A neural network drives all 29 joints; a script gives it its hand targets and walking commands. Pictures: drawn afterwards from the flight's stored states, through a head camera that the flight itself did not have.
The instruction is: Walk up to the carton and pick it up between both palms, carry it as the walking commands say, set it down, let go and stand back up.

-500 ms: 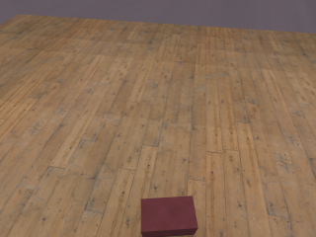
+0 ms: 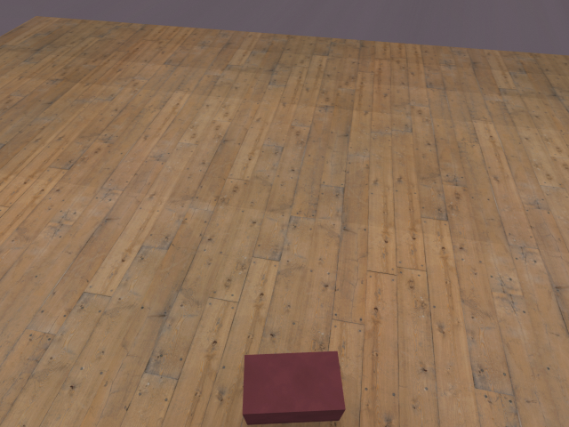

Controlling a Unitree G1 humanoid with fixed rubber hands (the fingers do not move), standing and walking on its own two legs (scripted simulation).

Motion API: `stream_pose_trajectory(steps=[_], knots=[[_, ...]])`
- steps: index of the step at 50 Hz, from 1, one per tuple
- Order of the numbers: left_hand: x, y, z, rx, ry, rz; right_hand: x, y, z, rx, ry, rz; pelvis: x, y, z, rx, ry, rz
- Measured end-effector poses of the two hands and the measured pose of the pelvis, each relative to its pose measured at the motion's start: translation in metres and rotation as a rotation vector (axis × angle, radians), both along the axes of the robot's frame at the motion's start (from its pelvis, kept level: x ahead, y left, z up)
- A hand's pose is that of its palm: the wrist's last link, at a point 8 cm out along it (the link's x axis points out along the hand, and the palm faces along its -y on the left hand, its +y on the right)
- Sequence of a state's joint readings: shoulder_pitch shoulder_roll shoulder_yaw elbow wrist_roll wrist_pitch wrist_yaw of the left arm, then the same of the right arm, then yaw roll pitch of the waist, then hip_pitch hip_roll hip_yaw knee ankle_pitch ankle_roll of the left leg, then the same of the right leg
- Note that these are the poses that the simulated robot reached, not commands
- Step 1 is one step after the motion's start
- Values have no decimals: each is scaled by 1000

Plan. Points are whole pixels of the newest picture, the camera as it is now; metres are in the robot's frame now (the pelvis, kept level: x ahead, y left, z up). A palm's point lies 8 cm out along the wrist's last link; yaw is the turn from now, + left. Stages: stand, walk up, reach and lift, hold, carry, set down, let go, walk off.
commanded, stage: walk up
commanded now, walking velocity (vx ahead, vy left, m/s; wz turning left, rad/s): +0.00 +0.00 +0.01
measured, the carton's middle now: (292, 388) +0.35 -0.02 -0.70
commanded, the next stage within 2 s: stand in 0.12 s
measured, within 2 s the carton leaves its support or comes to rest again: neither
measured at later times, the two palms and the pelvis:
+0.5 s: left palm out of the picture -0.03 +0.20 -0.15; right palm out of the picture -0.02 -0.22 -0.15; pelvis -0.01 -0.01 +0.00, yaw +0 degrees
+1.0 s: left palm out of the picture +0.12 +0.19 -0.15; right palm out of the picture +0.11 -0.21 -0.15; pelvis -0.03 +0.00 -0.04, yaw +1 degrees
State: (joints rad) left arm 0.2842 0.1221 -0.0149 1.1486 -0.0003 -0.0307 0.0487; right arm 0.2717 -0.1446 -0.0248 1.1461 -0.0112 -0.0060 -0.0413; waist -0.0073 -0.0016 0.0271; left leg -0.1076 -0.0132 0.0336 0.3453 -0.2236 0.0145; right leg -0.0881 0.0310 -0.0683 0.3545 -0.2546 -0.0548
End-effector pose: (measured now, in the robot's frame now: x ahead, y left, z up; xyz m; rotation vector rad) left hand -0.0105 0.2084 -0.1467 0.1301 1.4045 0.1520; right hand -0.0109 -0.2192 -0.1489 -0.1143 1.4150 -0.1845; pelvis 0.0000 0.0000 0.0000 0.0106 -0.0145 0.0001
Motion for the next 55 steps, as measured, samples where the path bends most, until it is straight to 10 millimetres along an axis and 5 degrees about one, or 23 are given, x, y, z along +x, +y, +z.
stream_pose_trajectory(steps=[19, 32, 35, 40, 43, 50, 55], knots=[[-23, -9, 0, -8, 42, 16, 2, -6, -1, -1, -10, 15, -6, -6, 0, -4, -5, -3], [-11, -1, 1, 10, -5, 7, -8, -4, -1, 5, -1, 3, -9, -7, 0, 0, -13, -1], [24, 5, -4, 6, -69, 2, 24, -10, -3, -3, -61, 42, -16, -7, -11, 0, 62, -10], [137, 15, -1, 35, -175, -60, 130, -33, 9, -78, -178, 87, -33, -5, -35, -13, 148, 0], [169, 6, 9, 4, -191, -66, 154, -26, 18, -46, -157, 96, -32, -4, -39, -14, 196, 9], [133, -15, -5, -56, -113, -27, 125, 8, 3, 56, -83, 81, -28, 2, -36, -27, 255, 19], [118, -7, -30, -38, -143, -31, 131, 3, -16, 30, -164, 114, -52, 8, -51, -20, 310, 13]])
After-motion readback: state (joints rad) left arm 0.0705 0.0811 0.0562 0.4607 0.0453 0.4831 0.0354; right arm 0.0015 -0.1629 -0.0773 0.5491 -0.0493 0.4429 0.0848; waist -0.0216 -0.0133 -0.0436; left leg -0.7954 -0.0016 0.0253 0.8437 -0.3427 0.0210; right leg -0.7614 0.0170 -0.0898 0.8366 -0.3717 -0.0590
